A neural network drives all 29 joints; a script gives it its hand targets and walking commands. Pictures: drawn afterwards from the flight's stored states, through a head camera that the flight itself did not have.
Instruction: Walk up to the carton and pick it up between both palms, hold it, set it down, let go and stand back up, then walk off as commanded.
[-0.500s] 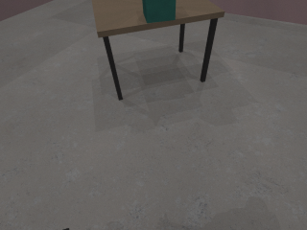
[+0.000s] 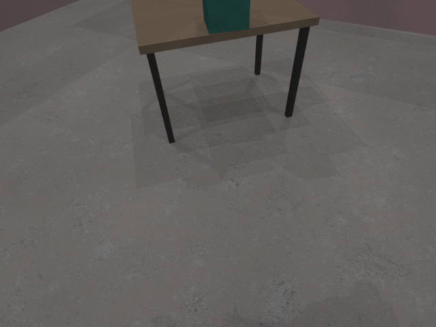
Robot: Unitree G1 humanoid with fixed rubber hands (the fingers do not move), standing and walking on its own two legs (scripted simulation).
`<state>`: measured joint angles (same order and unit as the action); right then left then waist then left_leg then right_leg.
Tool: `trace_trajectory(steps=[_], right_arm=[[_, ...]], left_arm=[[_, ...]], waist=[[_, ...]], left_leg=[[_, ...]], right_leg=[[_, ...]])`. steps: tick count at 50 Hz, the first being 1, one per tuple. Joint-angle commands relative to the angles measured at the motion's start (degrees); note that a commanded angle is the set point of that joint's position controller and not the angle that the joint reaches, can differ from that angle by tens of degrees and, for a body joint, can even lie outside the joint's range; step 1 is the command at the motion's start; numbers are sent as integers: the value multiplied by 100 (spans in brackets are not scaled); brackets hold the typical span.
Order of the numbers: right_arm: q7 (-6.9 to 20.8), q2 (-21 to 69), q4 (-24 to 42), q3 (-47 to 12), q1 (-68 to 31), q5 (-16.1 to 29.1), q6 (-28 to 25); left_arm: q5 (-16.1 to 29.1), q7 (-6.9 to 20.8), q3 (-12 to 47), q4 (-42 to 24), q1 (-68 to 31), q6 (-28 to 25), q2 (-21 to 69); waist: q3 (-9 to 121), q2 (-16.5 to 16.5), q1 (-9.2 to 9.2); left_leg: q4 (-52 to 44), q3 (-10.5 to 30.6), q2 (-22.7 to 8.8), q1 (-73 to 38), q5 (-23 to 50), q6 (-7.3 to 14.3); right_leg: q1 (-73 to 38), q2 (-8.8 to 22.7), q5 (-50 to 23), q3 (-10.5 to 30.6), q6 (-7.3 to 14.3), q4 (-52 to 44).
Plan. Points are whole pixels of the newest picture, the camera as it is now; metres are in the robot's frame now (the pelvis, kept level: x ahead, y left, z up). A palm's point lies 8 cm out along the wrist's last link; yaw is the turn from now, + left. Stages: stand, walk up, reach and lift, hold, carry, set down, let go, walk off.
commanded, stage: stand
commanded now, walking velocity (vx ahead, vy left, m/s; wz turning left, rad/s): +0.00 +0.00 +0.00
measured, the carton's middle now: out of the picture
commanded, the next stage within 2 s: walk up in 0.02 s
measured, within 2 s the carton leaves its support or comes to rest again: neither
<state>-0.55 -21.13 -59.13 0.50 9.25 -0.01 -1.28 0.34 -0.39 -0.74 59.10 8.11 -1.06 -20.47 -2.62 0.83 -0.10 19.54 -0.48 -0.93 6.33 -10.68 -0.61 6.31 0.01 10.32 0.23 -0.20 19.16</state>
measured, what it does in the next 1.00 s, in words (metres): walks ahead: left foot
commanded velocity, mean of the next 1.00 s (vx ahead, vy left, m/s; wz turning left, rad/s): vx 0.00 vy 0.00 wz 0.00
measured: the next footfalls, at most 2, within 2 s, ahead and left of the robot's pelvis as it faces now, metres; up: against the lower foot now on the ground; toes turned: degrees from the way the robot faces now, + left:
left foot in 0.58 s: +0.17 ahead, +0.21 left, +0.00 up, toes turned +11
right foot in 1.04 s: +0.52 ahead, -0.06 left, +0.00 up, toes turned +4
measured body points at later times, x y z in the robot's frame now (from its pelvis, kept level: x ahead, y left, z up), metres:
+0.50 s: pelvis +0.05 +0.04 -0.01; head +0.06 +0.05 +0.44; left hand +0.04 +0.36 -0.12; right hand +0.17 -0.28 -0.10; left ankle +0.11 +0.18 -0.72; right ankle +0.00 -0.12 -0.75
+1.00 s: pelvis +0.28 +0.07 -0.03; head +0.29 +0.08 +0.42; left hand +0.41 +0.39 -0.09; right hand +0.35 -0.26 -0.10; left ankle +0.13 +0.20 -0.75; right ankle +0.47 -0.06 -0.72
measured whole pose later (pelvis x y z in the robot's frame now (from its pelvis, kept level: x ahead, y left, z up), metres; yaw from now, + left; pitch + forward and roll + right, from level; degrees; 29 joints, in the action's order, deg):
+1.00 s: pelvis +0.28 +0.07 -0.03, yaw +8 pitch -4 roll +1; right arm -0.8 -26.7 -35.9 2.7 29.0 -1.8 -3.6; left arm -2.6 6.1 -5.5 30.0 13.8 1.5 -24.3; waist -4.8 -3.3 -2.3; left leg 27.3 -1.6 -2.5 -3.2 -26.8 -2.3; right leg 31.7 7.1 6.8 -0.6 0.4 41.1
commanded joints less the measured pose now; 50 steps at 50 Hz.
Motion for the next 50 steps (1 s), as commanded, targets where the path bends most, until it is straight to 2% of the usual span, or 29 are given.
trace_trajectory(steps=[1, 10, 11, 12, 14, 15, 16, 17, 18, 19, 20, 22, 23, 25, 26, 27, 28, 29, 30, 31, 32, 33, 35, 37, 41, 43, 46, 48, 50], right_arm=[[-71, -1046, 290, 269, -110, -3, -122], [-61, -1009, 257, 254, -158, 10, -103], [45, -1116, 528, 452, 435, -113, -128], [95, -1230, 650, 489, 239, -178, -97], [156, -1044, 1139, 521, -341, -203, -89], [176, -881, 1370, 522, -495, -178, -112], [175, -876, 1558, 524, -516, -247, -122], [188, -892, 1653, 585, -324, -285, -138], [212, -948, 1663, 617, -110, -278, -172], [250, -938, 1738, 642, 37, -224, -201], [298, -916, 1727, 636, 168, -181, -203], [377, -913, 1812, 607, 619, -138, -114], [419, -896, 1893, 597, 697, -137, -60], [415, -928, 1948, 669, 1095, -130, 29], [387, -971, 1890, 711, 1414, -145, 37], [322, -1098, 1797, 799, 1898, -163, 32], [214, -1358, 1648, 935, 2527, -185, 6], [76, -1661, 1640, 1044, 3033, -231, -40], [-60, -1981, 1827, 1042, 3131, -446, -134], [-149, -1913, 2162, 935, 2286, -401, -159], [-184, -2067, 2326, 956, 1765, -238, -216], [-186, -1985, 2361, 882, 1530, -176, -281], [-172, -1905, 2488, 805, 1209, -221, -341], [-136, -1727, 2535, 718, 1239, -233, -399], [-118, -1701, 2684, 698, 1470, -211, -474], [-124, -1720, 2755, 720, 1612, -190, -467], [-111, -1768, 2765, 732, 1803, -174, -401], [-104, -1916, 2781, 769, 1868, -153, -326], [-112, -1962, 2803, 749, 1771, -166, -277]], left_arm=[[-3, -65, -265, -325, -219, -109, -1089], [-9, -75, -237, -253, -149, -117, -1060], [-202, 68, -464, -842, 200, -180, -1236], [-258, 112, -562, -800, 407, -161, -1334], [-263, 141, -596, -883, 892, -149, -1391], [-266, 110, -652, -830, 1116, -189, -1572], [-352, 34, -677, -922, 1216, -253, -1646], [-430, -4, -677, -1089, 1158, -313, -1593], [-448, -7, -672, -1195, 1178, -335, -1560], [-472, -1, -651, -1325, 982, -342, -1457], [-472, 13, -650, -1447, 843, -320, -1497], [-458, 91, -665, -1705, 527, -309, -1512], [-459, 127, -675, -1846, 394, -297, -1504], [-438, 218, -707, -2013, 148, -248, -1526], [-446, 250, -719, -2096, -20, -226, -1520], [-459, 263, -683, -2150, 19, -209, -1364], [-492, 293, -618, -2169, 326, -177, -1072], [-478, 342, -559, -2193, 649, -156, -819], [-364, 369, -507, -2377, 719, -119, -633], [-314, 329, -652, -2573, 875, -21, -1163], [-332, 324, -685, -2705, 825, 56, -1363], [-340, 325, -752, -2670, 879, 63, -1474], [-315, 360, -786, -2598, 1246, 0, -1449], [-329, 447, -751, -2757, 1113, 19, -1294], [-362, 573, -709, -3199, 736, 131, -1091], [-338, 618, -673, -3389, 441, 122, -990], [-287, 627, -693, -3533, 146, 107, -957], [-274, 625, -710, -3557, 78, 126, -975], [-271, 562, -752, -3450, 310, 123, -981]], waist=[[312, -70, -26], [352, -23, -3], [746, -260, 74], [236, -161, 188], [-430, -521, 565], [-699, -1280, 723], [-909, -1161, 811], [-876, -636, 705], [-673, -263, 592], [-533, -180, 455], [-341, -254, 373], [-134, -775, 140], [-164, -1081, 57], [-240, -1257, -223], [-239, -1150, -409], [-147, -776, -611], [227, 90, -802], [445, 1389, -1124], [170, 1848, -1050], [-38, 1007, -555], [-339, 901, -372], [-532, 534, -251], [-533, 576, -27], [-608, 509, -25], [-752, 576, -10], [-823, 518, -31], [-773, 493, -158], [-633, 553, -208], [-483, 632, -64]], left_leg=[[-295, 453, -687, -62, 599, 157], [-331, 476, -694, -111, 710, 145], [-85, 642, -478, 302, -2157, 549], [34, 863, -573, 1046, -3020, 642], [673, 367, -237, 2422, -2517, 316], [1840, -179, -43, 3124, -1647, 260], [2804, 233, -281, 3826, -1795, 233], [2994, 505, -424, 3986, -1827, 191], [3088, 560, -500, 3784, -1750, 217], [2910, 520, -556, 3524, -1654, 230], [2742, 303, -483, 3154, -1563, 214], [2451, 70, -395, 2156, -1071, 209], [2270, -2, -366, 1668, -802, 200], [1859, -175, -255, 394, -39, 172], [1669, -296, -157, -252, 328, 170], [1618, -185, -205, -917, 215, 195], [1560, -85, -98, -1745, -401, 247], [943, 661, -446, -2111, -1618, 351], [-263, 3568, -1662, -1534, -3574, 740], [-1092, 4543, -2238, -678, -4408, 1305], [-1244, 4715, -2400, -76, -4392, 1661], [-946, 3988, -2238, 67, -3806, 1635], [-485, 2623, -1718, 373, -2708, 1399], [-459, 1841, -1398, 755, -1792, 1286], [-526, 1188, -1197, 717, -949, 1289], [-429, 833, -1098, 640, -54, 1202], [-253, 594, -1122, 211, 905, 1014], [-229, 484, -1220, 175, 916, 951], [129, 344, -1299, 202, 1381, 842]], right_leg=[[51, 738, -623, 535, 123, -316], [-57, 746, -762, 491, 112, -311], [-255, 478, 2179, 115, 372, 139], [-16, 563, 3078, 369, 504, 271], [-354, 930, 3823, 998, 854, -516], [-807, 1609, 3979, 1815, 1196, -1226], [-1092, 2283, 3490, 2542, 1576, -1572], [-1272, 2432, 2932, 2512, 1766, -1450], [-1279, 2314, 2553, 2229, 1699, -1333], [-1127, 2108, 2280, 1785, 1603, -1228], [-967, 1856, 2147, 1235, 1486, -1133], [-245, 1588, 2211, 577, 1293, -1042], [293, 1491, 2447, 346, 1154, -988], [1476, 1366, 3152, -32, 967, -617], [1981, 1265, 3330, -221, 867, -230], [2342, 1124, 3218, -438, 728, 627], [2681, 795, 3058, -722, 560, 2079], [3189, 298, 3114, -954, 427, 3850], [3899, -164, 2959, -231, 210, 5206], [3786, 89, 2467, 394, 208, 5492], [3690, 458, 2322, 422, 218, 5705], [3674, 641, 2134, 507, 226, 5605], [3323, 869, 1587, 525, 185, 5040], [3084, 832, 934, 286, 140, 4763], [3096, 813, 219, 124, -72, 3978], [2947, 809, -62, 54, -84, 3278], [2592, 682, -473, -166, 8, 2421], [2063, 579, -522, -300, 107, 2012], [1366, 461, -377, -313, 186, 1685]])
